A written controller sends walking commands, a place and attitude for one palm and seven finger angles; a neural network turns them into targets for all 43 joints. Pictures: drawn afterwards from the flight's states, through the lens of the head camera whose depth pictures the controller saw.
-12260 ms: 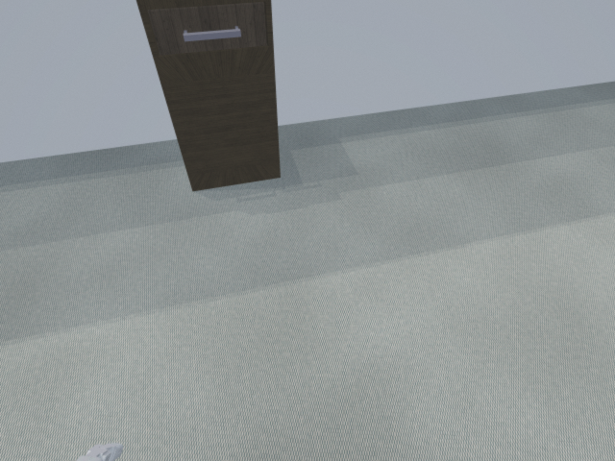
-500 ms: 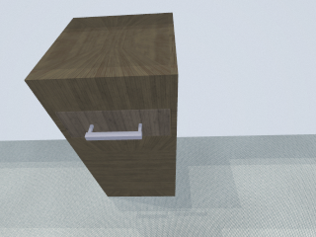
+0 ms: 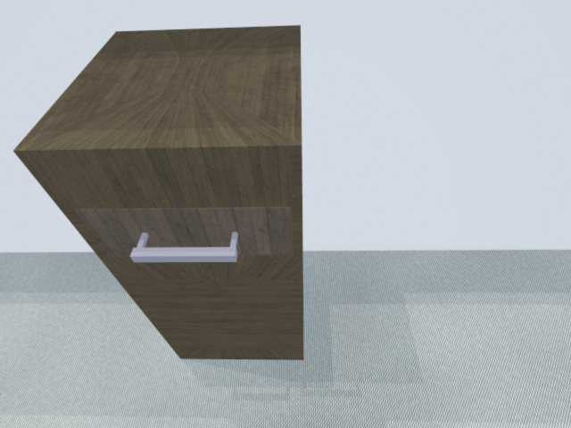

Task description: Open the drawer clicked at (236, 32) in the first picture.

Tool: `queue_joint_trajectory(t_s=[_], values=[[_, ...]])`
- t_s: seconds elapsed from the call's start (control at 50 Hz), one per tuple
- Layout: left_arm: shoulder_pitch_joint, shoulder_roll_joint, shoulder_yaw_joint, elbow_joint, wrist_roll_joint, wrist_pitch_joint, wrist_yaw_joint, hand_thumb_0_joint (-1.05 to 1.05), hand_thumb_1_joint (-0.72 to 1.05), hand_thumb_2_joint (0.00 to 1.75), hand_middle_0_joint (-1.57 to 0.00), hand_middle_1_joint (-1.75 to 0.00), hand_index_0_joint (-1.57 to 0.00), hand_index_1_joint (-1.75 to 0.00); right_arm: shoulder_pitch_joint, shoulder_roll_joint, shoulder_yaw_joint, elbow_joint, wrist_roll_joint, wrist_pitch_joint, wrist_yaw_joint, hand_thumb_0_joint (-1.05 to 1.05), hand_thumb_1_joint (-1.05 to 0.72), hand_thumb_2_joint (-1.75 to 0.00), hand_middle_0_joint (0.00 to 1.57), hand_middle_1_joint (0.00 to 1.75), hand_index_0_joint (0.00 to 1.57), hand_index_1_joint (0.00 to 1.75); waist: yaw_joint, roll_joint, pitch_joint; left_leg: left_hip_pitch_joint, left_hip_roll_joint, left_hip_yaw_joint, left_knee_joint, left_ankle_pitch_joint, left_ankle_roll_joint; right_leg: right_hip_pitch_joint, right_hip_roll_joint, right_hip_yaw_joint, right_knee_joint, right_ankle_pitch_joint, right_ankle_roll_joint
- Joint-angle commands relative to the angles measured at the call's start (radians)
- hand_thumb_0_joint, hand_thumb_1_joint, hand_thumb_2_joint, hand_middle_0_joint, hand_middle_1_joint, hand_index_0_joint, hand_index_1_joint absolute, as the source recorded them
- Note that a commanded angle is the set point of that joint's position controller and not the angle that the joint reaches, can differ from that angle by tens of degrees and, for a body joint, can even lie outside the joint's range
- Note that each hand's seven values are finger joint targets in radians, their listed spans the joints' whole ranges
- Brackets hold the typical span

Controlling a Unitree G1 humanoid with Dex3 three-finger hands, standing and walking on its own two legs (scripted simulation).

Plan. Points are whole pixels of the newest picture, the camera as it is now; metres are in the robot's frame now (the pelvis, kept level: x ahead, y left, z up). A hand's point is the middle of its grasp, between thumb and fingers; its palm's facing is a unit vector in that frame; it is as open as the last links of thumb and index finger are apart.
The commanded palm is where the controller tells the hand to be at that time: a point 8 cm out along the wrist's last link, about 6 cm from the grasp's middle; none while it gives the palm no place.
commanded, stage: come to a stop and stand still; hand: left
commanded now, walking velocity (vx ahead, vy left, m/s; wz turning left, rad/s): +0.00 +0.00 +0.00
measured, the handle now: (186, 246) +0.43 +0.22 -0.05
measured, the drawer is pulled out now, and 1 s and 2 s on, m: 0.00 0.00 0.00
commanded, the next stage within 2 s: look again from close up in 0.50 s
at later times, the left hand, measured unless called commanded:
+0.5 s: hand out of the picture -0.01 +0.14 -0.17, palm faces +0.04 -0.98 -0.20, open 7.4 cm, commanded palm none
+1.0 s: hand out of the picture -0.01 +0.14 -0.17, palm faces +0.05 -0.98 -0.18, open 7.4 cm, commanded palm none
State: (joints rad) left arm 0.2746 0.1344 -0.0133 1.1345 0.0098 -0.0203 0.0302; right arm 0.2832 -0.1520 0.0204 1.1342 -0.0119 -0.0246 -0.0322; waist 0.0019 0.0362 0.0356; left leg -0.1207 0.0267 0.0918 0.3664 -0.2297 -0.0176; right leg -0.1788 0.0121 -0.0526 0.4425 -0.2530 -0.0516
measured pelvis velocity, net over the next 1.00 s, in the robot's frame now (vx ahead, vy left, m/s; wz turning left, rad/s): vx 0.01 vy -0.02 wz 0.01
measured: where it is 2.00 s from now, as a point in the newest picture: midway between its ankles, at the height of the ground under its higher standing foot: outside the picture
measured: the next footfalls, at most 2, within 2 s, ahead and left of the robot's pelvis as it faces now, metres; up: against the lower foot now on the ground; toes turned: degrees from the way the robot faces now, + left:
right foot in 1.94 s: -0.11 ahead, -0.10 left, +0.00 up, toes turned -2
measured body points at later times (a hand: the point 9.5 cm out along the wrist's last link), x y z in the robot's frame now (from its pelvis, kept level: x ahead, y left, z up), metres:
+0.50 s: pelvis +0.01 -0.02 +0.00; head +0.02 -0.04 +0.45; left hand -0.01 +0.19 -0.15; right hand +0.00 -0.23 -0.17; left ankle -0.02 +0.13 -0.74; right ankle -0.01 -0.08 -0.74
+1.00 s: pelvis +0.01 -0.02 +0.00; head +0.03 -0.03 +0.45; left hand -0.01 +0.19 -0.16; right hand -0.02 -0.22 -0.17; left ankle -0.02 +0.13 -0.74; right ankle -0.01 -0.08 -0.74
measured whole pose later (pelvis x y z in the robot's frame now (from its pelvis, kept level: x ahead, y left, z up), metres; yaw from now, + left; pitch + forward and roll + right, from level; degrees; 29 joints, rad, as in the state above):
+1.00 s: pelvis +0.01 -0.02 +0.00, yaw +0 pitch -1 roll +1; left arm 0.31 0.11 -0.01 1.14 0.01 -0.03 0.03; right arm 0.32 -0.12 0.02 1.16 -0.01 -0.02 -0.04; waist 0.01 0.01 0.04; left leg -0.10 0.06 0.07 0.36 -0.24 -0.05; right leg -0.15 0.04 -0.07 0.41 -0.26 -0.08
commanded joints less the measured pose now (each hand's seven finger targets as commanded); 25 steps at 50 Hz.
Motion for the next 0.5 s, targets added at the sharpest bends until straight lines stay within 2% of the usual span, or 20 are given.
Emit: queue_joint_trajectory(t_s=[0.0, 0.3, 0.44, 0.48], values=[[0.064, 0.108, 0.014, -0.026, -0.004, -0.019, 0.008, 0.0, 0.9, 0.9, -0.2, -0.3, -0.2, -0.3, 0.075, -0.071, -0.009, -0.01, -0.003, -0.006, -0.002, 0.0, -0.9, -0.9, 0.2, 0.3, 0.2, 0.3, -0.008, -0.051, 0.015, -0.015, 0.077, -0.077, -0.045, 0.111, 0.036, -0.006, -0.121, 0.139, -0.101, 0.231, -0.008], [0.102, 0.093, 0.016, -0.014, -0.004, -0.023, 0.011, 0.0, 0.9, 0.9, -0.2, -0.3, -0.2, -0.3, 0.082, -0.055, -0.011, -0.002, -0.003, -0.002, -0.009, 0.0, -0.9, -0.9, 0.2, 0.3, 0.2, 0.3, -0.005, -0.041, 0.026, -0.013, 0.077, -0.061, -0.034, 0.108, 0.025, 0.019, -0.12, 0.14, -0.121, 0.291, -0.006], [0.107, 0.09, 0.018, -0.019, -0.005, -0.02, 0.014, 0.0, 0.9, 0.9, -0.2, -0.3, -0.2, -0.3, 0.098, -0.046, -0.011, 0.005, -0.003, 0.002, -0.01, 0.0, -0.9, -0.9, 0.2, 0.3, 0.2, 0.3, -0.004, -0.052, 0.053, -0.032, 0.072, -0.056, -0.033, 0.081, 0.02, 0.015, -0.116, 0.146, -0.135, 0.264, 0.002], [0.107, 0.091, 0.02, -0.021, -0.006, -0.021, 0.013, 0.0, 0.9, 0.9, -0.2, -0.3, -0.2, -0.3, 0.105, -0.044, -0.011, 0.005, -0.003, 0.0, -0.01, 0.0, -0.9, -0.9, 0.2, 0.3, 0.2, 0.3, -0.004, -0.052, 0.037, -0.028, 0.076, -0.057, -0.036, 0.091, 0.022, 0.027, -0.117, 0.141, -0.132, 0.273, 0.001]])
